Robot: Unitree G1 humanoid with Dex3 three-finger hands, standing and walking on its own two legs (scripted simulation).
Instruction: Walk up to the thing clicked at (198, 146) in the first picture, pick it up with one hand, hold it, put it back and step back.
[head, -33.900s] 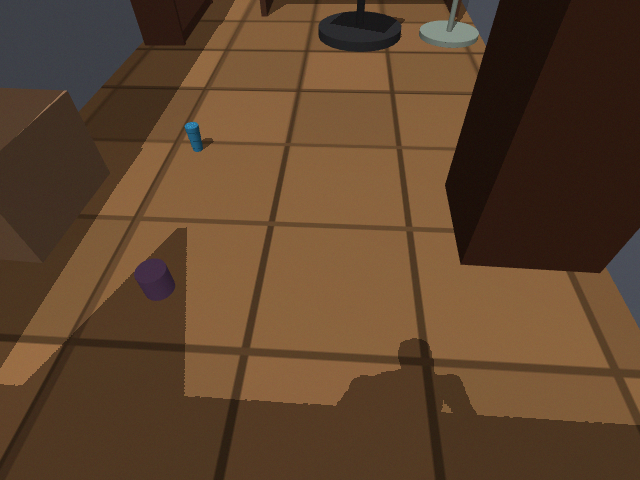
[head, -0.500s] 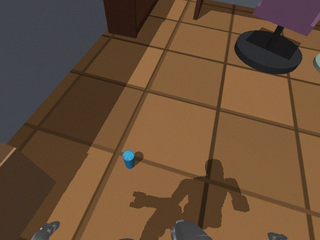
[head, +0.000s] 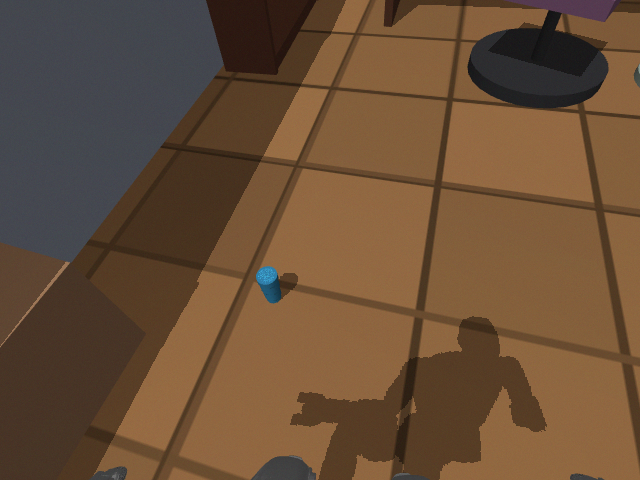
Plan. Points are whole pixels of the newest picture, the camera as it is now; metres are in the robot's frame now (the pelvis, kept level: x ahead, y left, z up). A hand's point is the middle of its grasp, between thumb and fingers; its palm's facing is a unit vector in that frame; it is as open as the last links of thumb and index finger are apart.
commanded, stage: step back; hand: left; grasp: from the side
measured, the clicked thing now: (270, 286) +0.77 +0.24 -0.69
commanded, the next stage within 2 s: stand in 1.66 s
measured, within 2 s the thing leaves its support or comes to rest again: neither
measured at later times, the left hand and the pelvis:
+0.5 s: hand out of the picture -0.13 +0.24 -0.16, palm faces +0.00 -0.91 -0.41, open 7.4 cm; pelvis -0.20 -0.03 -0.02, yaw +0 degrees
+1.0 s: hand out of the picture -0.23 +0.25 -0.14, palm faces +0.07 -0.92 -0.39, open 7.4 cm; pelvis -0.27 -0.03 +0.00, yaw +4 degrees
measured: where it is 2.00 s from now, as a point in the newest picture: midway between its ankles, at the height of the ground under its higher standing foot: outside the picture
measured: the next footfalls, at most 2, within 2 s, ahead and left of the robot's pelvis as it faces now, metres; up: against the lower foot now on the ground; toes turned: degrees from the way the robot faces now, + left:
left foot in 0.12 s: -0.02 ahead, +0.11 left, +0.00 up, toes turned +2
right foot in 0.46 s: -0.19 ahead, -0.17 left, +0.00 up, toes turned +2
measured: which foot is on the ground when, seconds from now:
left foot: up 0.00-0.10, down 0.12-0.52, up 0.54-0.78, down 0.80-1.00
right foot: down 0.00-0.14, up 0.16-0.44, down 0.46-0.84, up 0.86-1.00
